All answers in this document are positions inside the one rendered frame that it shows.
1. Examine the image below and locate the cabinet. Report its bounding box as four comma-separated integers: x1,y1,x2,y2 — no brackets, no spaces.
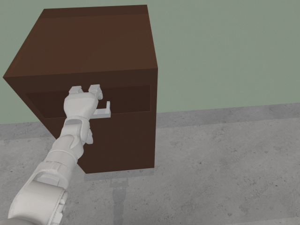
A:
3,5,158,174

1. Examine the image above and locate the robot left hand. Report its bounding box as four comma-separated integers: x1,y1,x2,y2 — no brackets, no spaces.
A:
64,84,103,144

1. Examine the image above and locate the handle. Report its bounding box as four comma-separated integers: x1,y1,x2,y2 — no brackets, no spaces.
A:
90,101,111,119

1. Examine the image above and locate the left robot forearm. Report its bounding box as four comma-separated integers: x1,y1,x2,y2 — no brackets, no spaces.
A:
8,116,90,218

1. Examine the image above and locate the drawer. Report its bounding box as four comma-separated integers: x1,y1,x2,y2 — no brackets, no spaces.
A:
25,84,150,119

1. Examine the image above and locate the left robot upper arm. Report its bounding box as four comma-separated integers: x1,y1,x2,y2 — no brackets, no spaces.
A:
0,180,69,225

